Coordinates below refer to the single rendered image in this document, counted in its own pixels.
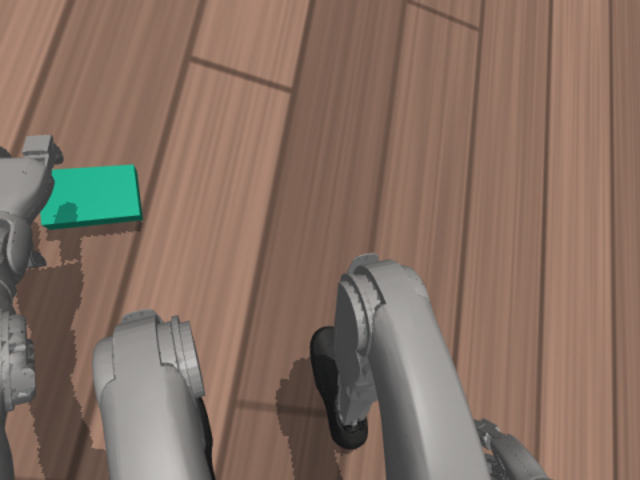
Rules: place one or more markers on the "right robot hand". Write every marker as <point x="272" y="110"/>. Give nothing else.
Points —
<point x="511" y="460"/>

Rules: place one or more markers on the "left robot arm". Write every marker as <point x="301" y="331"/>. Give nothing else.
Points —
<point x="17" y="363"/>

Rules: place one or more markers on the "left robot foot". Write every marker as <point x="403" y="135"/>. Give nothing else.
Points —
<point x="208" y="436"/>

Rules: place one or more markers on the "small box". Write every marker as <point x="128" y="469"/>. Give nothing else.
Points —
<point x="92" y="196"/>

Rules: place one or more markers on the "left robot hand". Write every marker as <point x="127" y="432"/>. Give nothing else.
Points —
<point x="26" y="184"/>

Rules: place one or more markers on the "right robot foot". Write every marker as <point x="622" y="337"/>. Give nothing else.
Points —
<point x="326" y="378"/>

